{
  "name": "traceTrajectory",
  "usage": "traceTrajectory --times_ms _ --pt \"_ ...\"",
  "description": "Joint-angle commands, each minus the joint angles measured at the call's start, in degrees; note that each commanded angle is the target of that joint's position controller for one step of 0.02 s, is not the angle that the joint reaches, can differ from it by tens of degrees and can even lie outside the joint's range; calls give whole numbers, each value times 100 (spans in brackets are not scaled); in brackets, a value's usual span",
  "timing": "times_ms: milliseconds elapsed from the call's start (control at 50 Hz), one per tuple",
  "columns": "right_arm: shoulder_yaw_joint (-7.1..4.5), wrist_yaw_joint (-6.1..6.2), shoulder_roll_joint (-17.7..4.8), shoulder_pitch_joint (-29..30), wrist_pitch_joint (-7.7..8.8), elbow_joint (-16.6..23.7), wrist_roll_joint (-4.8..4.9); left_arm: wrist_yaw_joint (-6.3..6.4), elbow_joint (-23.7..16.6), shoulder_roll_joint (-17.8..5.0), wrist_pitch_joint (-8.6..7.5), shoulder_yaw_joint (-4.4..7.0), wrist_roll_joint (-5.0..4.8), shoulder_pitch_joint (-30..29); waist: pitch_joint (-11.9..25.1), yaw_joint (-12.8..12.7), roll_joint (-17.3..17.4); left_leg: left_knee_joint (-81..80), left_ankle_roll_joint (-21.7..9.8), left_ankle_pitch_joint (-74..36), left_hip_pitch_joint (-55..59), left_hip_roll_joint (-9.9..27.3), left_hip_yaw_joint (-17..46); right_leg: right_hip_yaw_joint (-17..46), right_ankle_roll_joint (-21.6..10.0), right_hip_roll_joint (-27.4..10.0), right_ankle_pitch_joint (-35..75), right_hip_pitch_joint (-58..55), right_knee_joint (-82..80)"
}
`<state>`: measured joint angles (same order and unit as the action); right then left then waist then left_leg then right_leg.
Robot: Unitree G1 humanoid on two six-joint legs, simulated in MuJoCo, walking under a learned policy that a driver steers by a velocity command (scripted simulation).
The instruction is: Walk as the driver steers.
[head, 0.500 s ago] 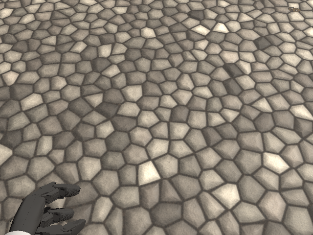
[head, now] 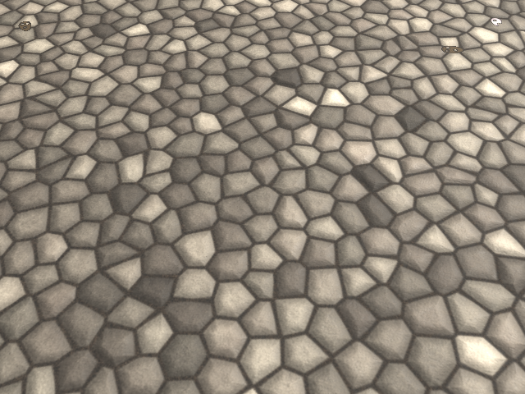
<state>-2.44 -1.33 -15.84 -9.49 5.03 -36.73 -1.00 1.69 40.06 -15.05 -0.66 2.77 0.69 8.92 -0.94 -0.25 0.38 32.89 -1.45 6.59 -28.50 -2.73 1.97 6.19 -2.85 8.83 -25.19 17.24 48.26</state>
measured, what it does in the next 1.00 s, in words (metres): steps on the spot, turning left: right foot, then left foot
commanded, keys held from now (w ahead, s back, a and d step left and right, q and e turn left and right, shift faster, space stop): q+shift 0.60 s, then shift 0.40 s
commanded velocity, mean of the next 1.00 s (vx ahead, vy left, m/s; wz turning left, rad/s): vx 0.02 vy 0.00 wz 0.65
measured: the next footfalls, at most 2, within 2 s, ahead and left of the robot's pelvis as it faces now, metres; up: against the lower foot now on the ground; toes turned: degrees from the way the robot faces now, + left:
right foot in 0.34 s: +0.16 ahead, -0.11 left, +0.00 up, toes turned +27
left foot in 0.78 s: +0.03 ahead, +0.14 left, +0.00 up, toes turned +40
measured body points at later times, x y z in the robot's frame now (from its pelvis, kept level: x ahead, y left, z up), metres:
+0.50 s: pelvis +0.07 -0.03 +0.02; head +0.10 -0.03 +0.47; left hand +0.09 +0.30 -0.06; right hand +0.33 -0.24 -0.07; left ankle +0.03 +0.10 -0.63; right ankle +0.13 -0.12 -0.72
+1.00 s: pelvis +0.06 +0.03 +0.02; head +0.08 +0.06 +0.47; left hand -0.05 +0.32 -0.10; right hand +0.37 -0.04 -0.06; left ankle +0.00 +0.11 -0.72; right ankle +0.15 -0.09 -0.66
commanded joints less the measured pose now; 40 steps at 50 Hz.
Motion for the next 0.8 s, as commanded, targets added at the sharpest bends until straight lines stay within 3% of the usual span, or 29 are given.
traceTrajectory --times_ms 20,40,60,80,100,120,180,280,320,340,360,380,400,420,440,460,520,560,620,680,720,760,780,800 --pt "-362 75 -1052 -719 -90 459 13 -39 -426 -901 22 221 -32 457 1761 201 941 -1140 -1845 -2152 3255 2200 3904 389 488 -123 -979 2063 2947" --pt "-333 132 -921 -483 -212 569 88 -57 -427 -788 137 195 -47 164 1329 199 340 -1197 -1480 -929 2696 1857 3463 338 512 -249 -634 2126 3100" --pt "-315 184 -911 -286 -313 646 139 -64 -486 -628 219 161 -25 -31 846 119 45 -1407 -1240 -124 1993 1601 3170 289 500 -341 -357 2176 2740" --pt "-324 231 -932 -91 -389 730 171 -52 -549 -580 259 167 -2 -150 626 13 3 -1573 -1053 651 1569 1340 2967 260 471 -455 -91 2046 2173" --pt "-347 248 -962 103 -468 791 162 -50 -565 -464 259 149 -24 -157 473 -110 199 -1679 -838 1030 1159 959 2648 105 460 -431 88 1707 1379" --pt "-383 261 -977 144 -532 816 138 -43 -511 -404 235 149 -48 -171 453 -93 417 -1731 -755 1053 1012 726 2478 -51 488 -316 186 1425 802" --pt "-482 333 -1060 -58 -627 757 159 -31 -365 -364 129 159 -91 -150 783 13 850 -1656 -767 986 1286 651 2577 41 544 -217 346 929 -262" --pt "-606 385 -1166 -118 -757 781 212 -87 -226 -591 -56 258 -160 -218 816 134 1100 -1661 -685 1474 1403 628 3162 217 440 -218 753 335 -1532" --pt "-608 386 -1135 8 -792 821 268 -101 -80 -685 -113 328 -174 83 793 -52 1057 -1504 -494 1720 1109 425 3183 181 298 -388 1289 -411 -2453" --pt "-563 377 -994 -67 -799 825 289 -77 -25 -882 -113 400 -141 254 884 -82 805 -1111 -281 2262 645 166 2968 439 94 -917 1426 -1105 -2850" --pt "-506 351 -796 -32 -798 958 309 -57 -19 -1301 -68 480 31 317 873 11 -515 20 -29 2917 -452 -405 2018 1691 -590 -2057 1024 -1618 -3125" --pt "-543 283 -910 -304 -719 937 306 -48 -165 -1269 -64 465 221 -93 767 228 -1567 1759 214 2711 -786 -652 1106 2521 -1080 -2900 1495 -1216 -3392" --pt "-651 231 -1291 -397 -682 785 246 13 -372 -903 -82 369 231 -519 567 315 -1216 2651 386 2296 -905 -264 925 2128 -1097 -2913 1792 -893 -3358" --pt "-673 221 -1335 -520 -714 621 234 84 -475 -666 -62 306 130 -786 444 365 -817 3035 452 1922 -795 -158 775 1459 -855 -2543 1776 -695 -3229" --pt "-640 240 -1197 -644 -761 518 196 142 -504 -615 -38 276 27 -878 375 364 -614 3484 525 1609 -893 -94 656 1070 -712 -2300 1825 -719 -3139" --pt "-576 222 -1036 -697 -796 506 187 180 -508 -610 -13 243 -7 -843 268 301 -569 3955 594 1468 -1034 1 518 784 -729 -2242 2113 -685 -3113" --pt "-422 174 -811 -158 -799 789 282 219 -435 -750 64 251 56 -406 96 -41 -645 3605 772 1131 -1460 416 25 143 -873 -2162 2700 -1099 -3140" --pt "-368 139 -743 141 -782 955 270 196 -367 -906 107 305 74 -107 206 -263 -737 3105 874 1153 -1511 628 -58 20 -992 -2339 3016 -1552 -3087" --pt "-282 66 -602 266 -760 1067 225 102 -332 -1152 136 405 34 -45 377 -331 -816 2271 822 1308 -908 762 -214 -318 -1020 -2499 3431 -1537 -2990" --pt "-290 59 -637 156 -776 1015 205 -30 -288 -1296 127 464 -73 -103 502 -221 -919 1397 632 1472 -6 505 -508 -564 -972 -2548 3848 -1262 -2820" --pt "-320 50 -661 73 -814 976 206 -95 -227 -1296 75 466 -215 -101 533 -119 -1019 592 430 1334 389 383 -520 -556 -858 -2621 3865 -1337 -2551" --pt "-382 56 -730 -339 -815 788 184 -121 -115 -1116 14 406 -353 -87 628 172 -840 -963 67 119 1536 185 -532 -841 -434 -2412 3555 -954 -1875" --pt "-473 114 -1053 -561 -796 741 169 -140 -15 -826 -35 313 -227 234 906 171 -119 -1151 -136 -1452 2718 594 96 -1264 30 -2069 2624 -149 -1058" --pt "-566 212 -1711 -611 -771 907 55 -202 -288 -401 -90 114 165 224 1196 44 1799 -680 -970 -4370 3856 2324 2091 -1563 634 -1401 -1009 1596 617"
Keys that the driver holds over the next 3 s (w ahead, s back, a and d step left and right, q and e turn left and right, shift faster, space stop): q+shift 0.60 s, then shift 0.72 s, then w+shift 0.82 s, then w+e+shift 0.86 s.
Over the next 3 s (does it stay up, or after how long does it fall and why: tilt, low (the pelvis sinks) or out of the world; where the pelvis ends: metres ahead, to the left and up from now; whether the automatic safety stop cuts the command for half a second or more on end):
stays up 1.06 0.72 -0.03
